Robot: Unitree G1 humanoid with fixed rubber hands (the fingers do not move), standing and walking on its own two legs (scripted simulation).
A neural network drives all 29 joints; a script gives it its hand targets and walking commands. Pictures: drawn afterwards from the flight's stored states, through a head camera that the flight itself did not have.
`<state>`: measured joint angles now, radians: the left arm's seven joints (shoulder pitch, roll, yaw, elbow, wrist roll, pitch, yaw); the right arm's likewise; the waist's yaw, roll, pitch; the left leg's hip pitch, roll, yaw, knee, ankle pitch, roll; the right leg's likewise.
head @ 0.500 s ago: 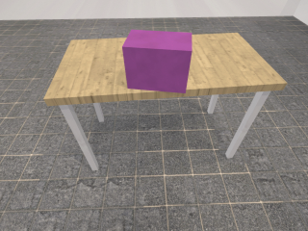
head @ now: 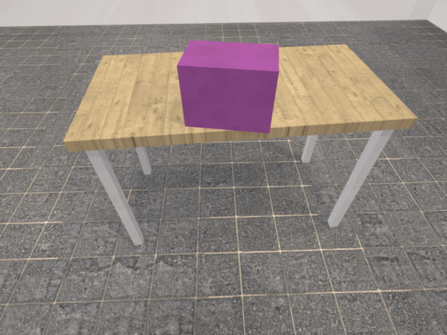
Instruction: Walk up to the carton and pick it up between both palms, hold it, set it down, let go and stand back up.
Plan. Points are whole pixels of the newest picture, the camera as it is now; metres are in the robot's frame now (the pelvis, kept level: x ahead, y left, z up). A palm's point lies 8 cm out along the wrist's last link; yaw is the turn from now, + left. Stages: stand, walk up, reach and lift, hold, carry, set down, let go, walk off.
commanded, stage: walk up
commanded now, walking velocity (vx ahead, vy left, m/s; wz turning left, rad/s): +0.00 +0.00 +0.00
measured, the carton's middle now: (230, 87) +0.76 -0.02 +0.05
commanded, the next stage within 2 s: none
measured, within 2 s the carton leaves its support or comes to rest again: neither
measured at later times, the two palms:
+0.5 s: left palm out of the picture +0.08 +0.24 -0.11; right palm out of the picture +0.09 -0.35 -0.13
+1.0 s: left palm (108, 319) +0.20 +0.25 -0.14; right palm (386, 278) +0.25 -0.33 -0.10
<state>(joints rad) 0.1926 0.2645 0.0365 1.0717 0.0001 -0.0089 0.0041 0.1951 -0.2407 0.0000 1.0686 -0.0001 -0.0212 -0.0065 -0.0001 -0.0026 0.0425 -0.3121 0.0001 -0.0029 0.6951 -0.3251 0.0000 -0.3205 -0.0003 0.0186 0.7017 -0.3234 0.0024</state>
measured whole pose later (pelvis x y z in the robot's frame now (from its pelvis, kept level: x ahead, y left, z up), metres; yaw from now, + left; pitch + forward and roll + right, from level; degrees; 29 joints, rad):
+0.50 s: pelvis +0.05 -0.07 +0.00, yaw +1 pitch -3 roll +3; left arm 0.21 0.35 0.12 1.02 0.00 -0.03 -0.04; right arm 0.20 -0.31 0.00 1.06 0.00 -0.03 -0.01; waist 0.00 -0.02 0.09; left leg -0.37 -0.01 -0.07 1.00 -0.43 0.01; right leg -0.30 0.02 -0.04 0.75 -0.40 -0.07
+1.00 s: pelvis +0.16 -0.04 -0.01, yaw +5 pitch -3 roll -2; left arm 0.22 0.33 0.10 0.93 0.00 -0.01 -0.01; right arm 0.22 -0.33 0.00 0.94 0.00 -0.09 -0.03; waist -0.01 -0.04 0.15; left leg -0.29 -0.01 0.04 0.79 -0.44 0.06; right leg -0.32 0.07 0.02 1.20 -0.52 -0.03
